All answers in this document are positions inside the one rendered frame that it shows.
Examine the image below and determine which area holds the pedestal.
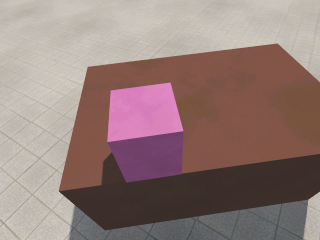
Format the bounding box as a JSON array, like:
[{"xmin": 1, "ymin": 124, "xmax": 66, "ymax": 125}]
[{"xmin": 59, "ymin": 43, "xmax": 320, "ymax": 231}]

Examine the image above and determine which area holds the carton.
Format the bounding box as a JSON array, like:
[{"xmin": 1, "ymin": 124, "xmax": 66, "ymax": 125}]
[{"xmin": 107, "ymin": 82, "xmax": 184, "ymax": 183}]

